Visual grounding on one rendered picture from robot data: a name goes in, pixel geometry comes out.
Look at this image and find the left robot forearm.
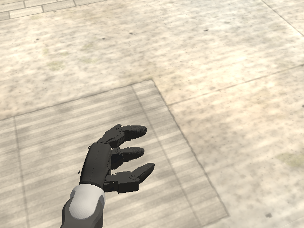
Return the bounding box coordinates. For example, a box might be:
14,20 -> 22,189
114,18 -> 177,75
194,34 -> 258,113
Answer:
60,183 -> 105,228

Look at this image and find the left robot hand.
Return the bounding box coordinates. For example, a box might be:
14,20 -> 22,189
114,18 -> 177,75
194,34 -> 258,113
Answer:
78,123 -> 155,194

